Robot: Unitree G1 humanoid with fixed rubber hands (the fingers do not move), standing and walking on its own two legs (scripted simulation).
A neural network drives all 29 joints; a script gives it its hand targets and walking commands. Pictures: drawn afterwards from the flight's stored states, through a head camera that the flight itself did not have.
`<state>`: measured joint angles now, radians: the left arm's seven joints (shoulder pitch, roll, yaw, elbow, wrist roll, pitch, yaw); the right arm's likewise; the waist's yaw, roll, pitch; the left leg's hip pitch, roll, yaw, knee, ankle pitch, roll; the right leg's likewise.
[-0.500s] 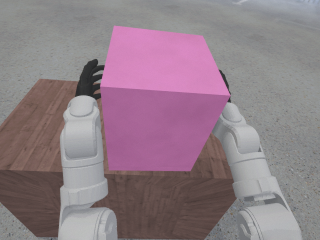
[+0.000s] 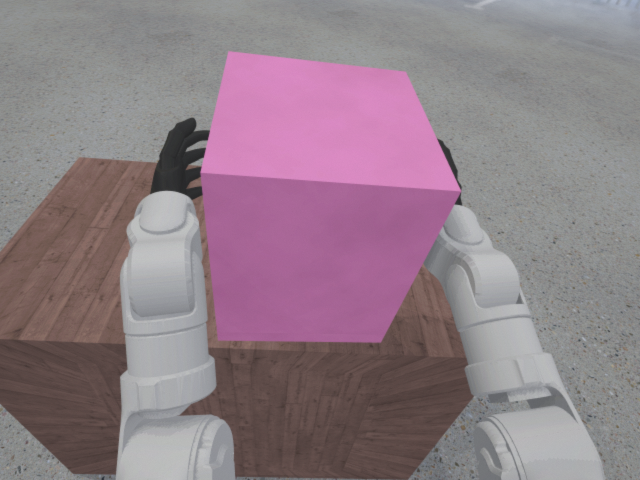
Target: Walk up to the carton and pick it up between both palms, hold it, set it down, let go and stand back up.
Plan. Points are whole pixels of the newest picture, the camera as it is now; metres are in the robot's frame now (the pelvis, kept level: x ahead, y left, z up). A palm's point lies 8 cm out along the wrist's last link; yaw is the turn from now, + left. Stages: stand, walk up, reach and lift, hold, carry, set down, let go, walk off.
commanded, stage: hold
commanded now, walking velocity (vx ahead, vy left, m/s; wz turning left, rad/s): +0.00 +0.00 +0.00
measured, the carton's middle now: (310, 208) +0.37 +0.01 +0.19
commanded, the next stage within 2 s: set down in 0.76 s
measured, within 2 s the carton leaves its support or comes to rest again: neither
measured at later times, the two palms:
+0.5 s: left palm (174, 195) +0.35 +0.16 +0.22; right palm (439, 205) +0.36 -0.13 +0.21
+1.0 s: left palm (172, 188) +0.35 +0.16 +0.23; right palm (441, 201) +0.36 -0.13 +0.22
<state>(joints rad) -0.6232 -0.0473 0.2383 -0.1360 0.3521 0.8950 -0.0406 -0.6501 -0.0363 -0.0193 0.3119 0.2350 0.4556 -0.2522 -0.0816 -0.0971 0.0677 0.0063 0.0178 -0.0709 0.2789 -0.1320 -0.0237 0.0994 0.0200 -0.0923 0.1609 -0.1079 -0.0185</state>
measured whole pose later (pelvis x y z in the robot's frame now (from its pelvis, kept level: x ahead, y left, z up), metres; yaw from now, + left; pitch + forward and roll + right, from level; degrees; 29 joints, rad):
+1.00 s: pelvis +0.00 +0.00 +0.00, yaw +0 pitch -10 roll -1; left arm -0.63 -0.06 0.26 -0.12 0.37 0.79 -0.07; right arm -0.65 -0.01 -0.05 0.31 0.19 0.37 -0.24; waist -0.07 -0.10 0.09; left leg 0.03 0.01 -0.07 0.27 -0.13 -0.02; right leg 0.12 0.02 -0.09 0.17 -0.11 -0.02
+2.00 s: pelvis +0.04 +0.00 +0.00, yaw +0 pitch -6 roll +0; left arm -0.47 -0.10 0.23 0.17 0.32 0.35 -0.01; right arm -0.50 0.00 -0.06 0.57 0.07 -0.05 -0.20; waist -0.03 -0.08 0.11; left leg 0.04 0.00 -0.07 0.22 -0.16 -0.02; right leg 0.14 0.01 -0.09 0.10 -0.13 -0.01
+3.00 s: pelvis +0.04 +0.00 +0.00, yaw +1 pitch +6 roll +0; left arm -0.68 -0.11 0.46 0.70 0.36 0.06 -0.02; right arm -0.67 0.09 -0.42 0.82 -0.29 -0.10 -0.11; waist -0.02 -0.01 -0.03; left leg -0.18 0.00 -0.08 0.18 -0.10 -0.02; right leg -0.09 0.00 -0.11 0.08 -0.09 -0.01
